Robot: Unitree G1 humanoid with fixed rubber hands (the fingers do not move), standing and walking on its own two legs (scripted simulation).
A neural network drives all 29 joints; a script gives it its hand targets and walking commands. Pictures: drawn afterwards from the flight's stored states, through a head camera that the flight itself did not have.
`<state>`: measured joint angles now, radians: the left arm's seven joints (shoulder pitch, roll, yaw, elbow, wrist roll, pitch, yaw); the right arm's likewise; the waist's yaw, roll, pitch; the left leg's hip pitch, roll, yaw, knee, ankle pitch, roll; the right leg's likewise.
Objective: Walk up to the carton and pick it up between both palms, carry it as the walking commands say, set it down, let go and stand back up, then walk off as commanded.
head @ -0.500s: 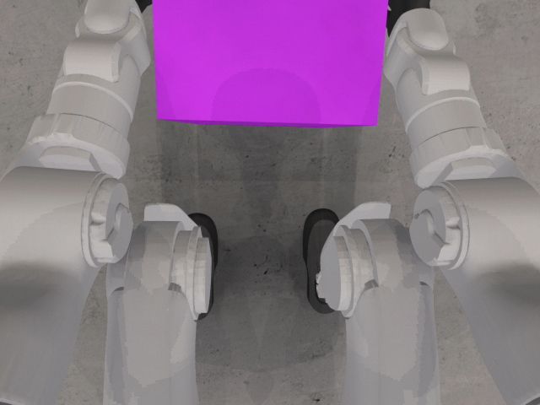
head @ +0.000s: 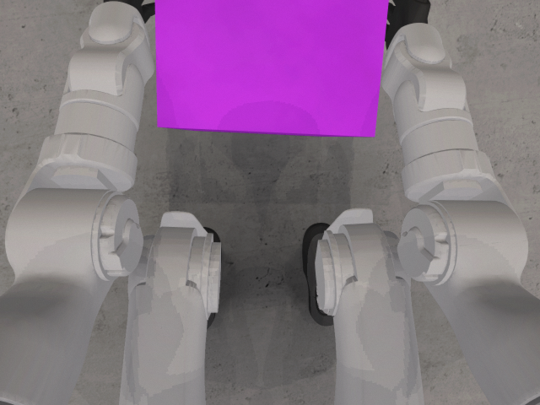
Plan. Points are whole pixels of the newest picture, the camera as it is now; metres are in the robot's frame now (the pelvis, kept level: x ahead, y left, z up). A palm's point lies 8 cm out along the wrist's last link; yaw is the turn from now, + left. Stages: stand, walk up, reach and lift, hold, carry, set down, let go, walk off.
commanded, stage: reach and lift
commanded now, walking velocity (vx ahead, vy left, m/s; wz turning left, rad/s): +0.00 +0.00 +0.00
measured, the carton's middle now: (266, 33) +0.55 +0.00 -0.20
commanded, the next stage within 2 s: none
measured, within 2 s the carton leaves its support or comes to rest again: neither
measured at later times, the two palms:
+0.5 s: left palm out of the picture +0.55 +0.15 -0.07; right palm (434, 8) +0.53 -0.16 -0.07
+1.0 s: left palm out of the picture +0.53 +0.15 +0.01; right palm out of the picture +0.52 -0.16 +0.01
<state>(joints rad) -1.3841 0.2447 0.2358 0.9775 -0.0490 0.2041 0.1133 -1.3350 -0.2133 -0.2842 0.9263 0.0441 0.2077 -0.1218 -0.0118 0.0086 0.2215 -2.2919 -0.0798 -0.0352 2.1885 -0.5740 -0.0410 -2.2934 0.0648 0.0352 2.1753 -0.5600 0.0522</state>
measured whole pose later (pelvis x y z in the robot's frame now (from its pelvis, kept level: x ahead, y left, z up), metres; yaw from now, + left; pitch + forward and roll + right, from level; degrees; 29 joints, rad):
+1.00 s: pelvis +0.00 +0.00 +0.09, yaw +0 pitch +47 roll +0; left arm -1.18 0.09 0.45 0.73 0.17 0.35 0.03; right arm -1.14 -0.05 -0.48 0.68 -0.18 0.36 -0.05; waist -0.01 0.00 -0.08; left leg -2.14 -0.11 -0.07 1.84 -0.51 -0.06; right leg -2.14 0.10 0.06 1.83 -0.50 0.06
